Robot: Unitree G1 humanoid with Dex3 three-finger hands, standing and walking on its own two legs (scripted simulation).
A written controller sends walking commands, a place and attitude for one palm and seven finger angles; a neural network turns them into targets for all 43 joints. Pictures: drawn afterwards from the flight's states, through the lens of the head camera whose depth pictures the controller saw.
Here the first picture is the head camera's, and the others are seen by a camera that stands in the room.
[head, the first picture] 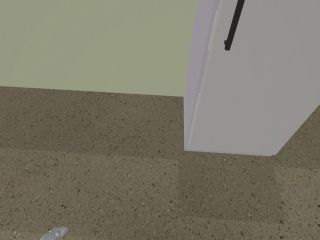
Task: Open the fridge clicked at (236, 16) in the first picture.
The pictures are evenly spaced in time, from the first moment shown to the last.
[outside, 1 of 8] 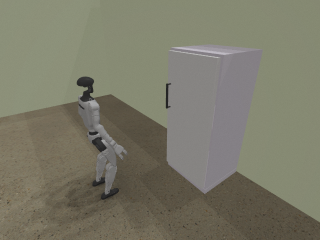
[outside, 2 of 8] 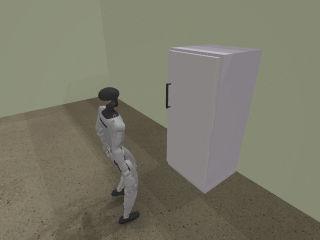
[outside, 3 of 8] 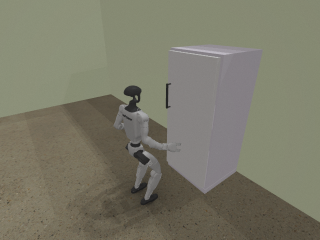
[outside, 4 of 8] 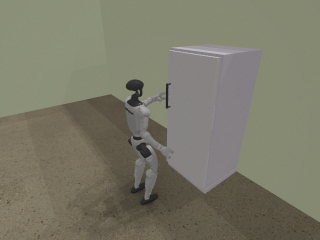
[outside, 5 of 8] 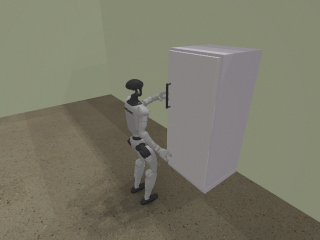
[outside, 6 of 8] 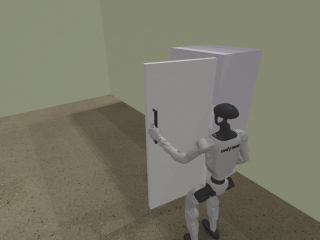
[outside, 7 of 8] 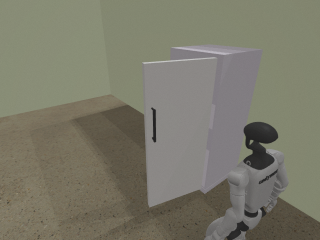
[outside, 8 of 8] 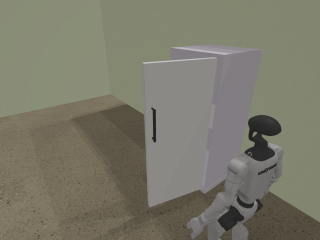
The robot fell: no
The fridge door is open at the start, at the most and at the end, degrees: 0 84 76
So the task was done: yes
